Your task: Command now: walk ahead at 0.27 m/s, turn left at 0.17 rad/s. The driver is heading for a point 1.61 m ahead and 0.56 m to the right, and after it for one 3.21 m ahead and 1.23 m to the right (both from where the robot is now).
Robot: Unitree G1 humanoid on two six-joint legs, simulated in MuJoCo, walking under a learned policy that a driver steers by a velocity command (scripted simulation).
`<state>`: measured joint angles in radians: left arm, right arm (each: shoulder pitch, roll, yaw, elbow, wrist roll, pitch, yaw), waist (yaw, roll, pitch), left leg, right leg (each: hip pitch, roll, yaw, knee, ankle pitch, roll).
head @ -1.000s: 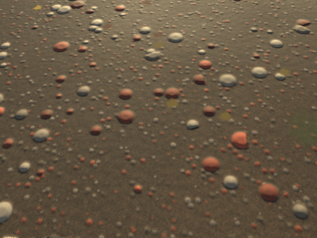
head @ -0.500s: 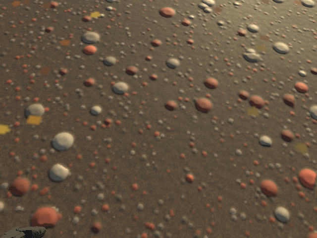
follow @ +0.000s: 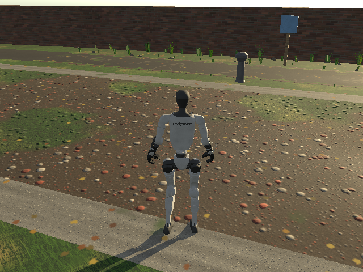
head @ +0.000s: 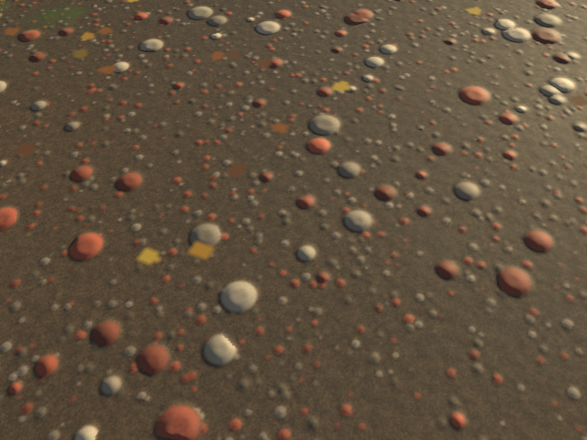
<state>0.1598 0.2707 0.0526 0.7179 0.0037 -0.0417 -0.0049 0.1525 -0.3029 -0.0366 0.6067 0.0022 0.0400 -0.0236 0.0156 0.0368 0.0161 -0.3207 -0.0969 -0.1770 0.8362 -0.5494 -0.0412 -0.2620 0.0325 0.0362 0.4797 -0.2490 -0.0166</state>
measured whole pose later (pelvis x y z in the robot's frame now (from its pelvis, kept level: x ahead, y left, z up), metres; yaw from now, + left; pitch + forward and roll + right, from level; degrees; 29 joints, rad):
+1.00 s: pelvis +0.56 -0.06 +0.00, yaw -35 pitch +0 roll +0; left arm 0.44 0.25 0.05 0.73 -0.03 -0.06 0.00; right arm 0.05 -0.27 0.00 0.55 -0.03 -0.14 -0.01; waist 0.07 0.03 0.04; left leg -0.71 0.11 -0.18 0.88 -0.09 -0.05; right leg -0.10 0.19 0.17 0.42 -0.28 -0.15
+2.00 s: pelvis +1.24 -0.58 -0.02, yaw -25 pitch -1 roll -5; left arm 0.40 0.32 0.08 0.87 0.01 -0.10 0.00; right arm 0.12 -0.32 -0.05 0.63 0.03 -0.02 0.04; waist 0.09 0.03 0.04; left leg -0.82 0.15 0.03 0.93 0.05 0.06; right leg 0.17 0.03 -0.26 0.24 -0.38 0.04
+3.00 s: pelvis +1.72 -0.73 +0.00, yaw -14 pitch +0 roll +0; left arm 0.19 0.34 0.11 0.65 -0.04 0.05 0.02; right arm 0.14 -0.29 -0.06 0.72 -0.03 -0.01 -0.02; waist 0.03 -0.04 0.08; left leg -0.26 -0.06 -0.11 0.45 -0.17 0.01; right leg -0.44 0.20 0.26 0.63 -0.33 0.00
